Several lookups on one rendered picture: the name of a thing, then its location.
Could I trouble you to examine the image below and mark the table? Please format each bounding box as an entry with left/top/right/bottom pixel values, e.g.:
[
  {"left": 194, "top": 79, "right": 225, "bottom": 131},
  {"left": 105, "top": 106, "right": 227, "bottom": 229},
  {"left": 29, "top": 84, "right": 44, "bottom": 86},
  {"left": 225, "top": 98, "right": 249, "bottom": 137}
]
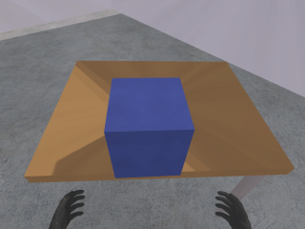
[{"left": 24, "top": 60, "right": 295, "bottom": 218}]

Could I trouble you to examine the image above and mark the left robot hand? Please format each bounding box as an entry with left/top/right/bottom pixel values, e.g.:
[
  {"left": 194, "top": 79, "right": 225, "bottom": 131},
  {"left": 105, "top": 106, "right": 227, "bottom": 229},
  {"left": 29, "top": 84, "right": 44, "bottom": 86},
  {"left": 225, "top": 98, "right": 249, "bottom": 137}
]
[{"left": 49, "top": 190, "right": 85, "bottom": 229}]

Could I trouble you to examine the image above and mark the carton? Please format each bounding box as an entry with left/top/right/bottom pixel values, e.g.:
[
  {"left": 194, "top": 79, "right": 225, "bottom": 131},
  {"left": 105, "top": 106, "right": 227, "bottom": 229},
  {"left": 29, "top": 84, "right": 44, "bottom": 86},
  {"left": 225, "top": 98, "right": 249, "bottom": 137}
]
[{"left": 104, "top": 77, "right": 194, "bottom": 178}]

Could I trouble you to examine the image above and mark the right robot hand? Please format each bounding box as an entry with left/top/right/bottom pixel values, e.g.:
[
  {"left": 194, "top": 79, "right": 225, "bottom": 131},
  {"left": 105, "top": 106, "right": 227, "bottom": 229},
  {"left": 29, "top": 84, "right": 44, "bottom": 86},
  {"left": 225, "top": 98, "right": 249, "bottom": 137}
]
[{"left": 215, "top": 191, "right": 252, "bottom": 229}]

